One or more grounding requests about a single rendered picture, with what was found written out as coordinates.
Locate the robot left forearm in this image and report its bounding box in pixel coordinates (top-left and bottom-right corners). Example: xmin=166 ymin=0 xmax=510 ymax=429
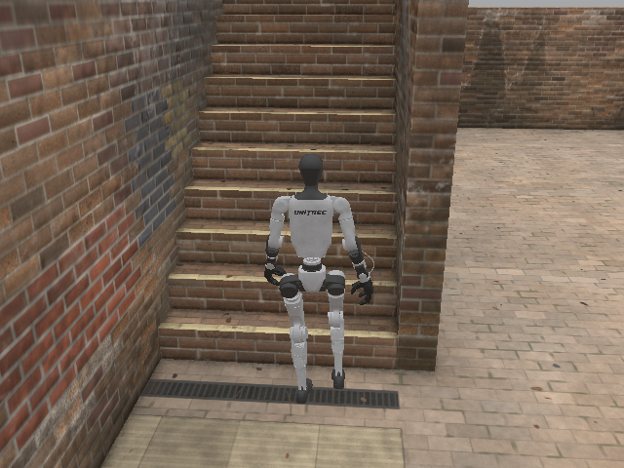
xmin=265 ymin=234 xmax=280 ymax=270

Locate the robot left hand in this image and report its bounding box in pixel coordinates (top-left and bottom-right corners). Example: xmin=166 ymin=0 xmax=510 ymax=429
xmin=264 ymin=266 xmax=287 ymax=286

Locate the right robot upper arm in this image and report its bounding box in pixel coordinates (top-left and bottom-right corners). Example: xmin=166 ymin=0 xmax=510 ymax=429
xmin=331 ymin=196 xmax=358 ymax=252

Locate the robot right forearm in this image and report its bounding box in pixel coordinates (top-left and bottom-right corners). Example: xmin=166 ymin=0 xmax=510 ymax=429
xmin=348 ymin=236 xmax=371 ymax=283

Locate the left robot upper arm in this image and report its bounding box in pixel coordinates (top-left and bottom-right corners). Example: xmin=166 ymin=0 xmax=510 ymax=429
xmin=268 ymin=196 xmax=291 ymax=249

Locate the robot left shin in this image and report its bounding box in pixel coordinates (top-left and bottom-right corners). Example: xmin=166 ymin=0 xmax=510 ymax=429
xmin=290 ymin=327 xmax=307 ymax=390

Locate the left robot foot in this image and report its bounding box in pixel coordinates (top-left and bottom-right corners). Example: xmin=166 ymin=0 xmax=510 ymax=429
xmin=295 ymin=378 xmax=313 ymax=404

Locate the robot right hand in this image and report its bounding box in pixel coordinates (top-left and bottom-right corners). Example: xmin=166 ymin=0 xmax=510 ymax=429
xmin=351 ymin=278 xmax=373 ymax=305

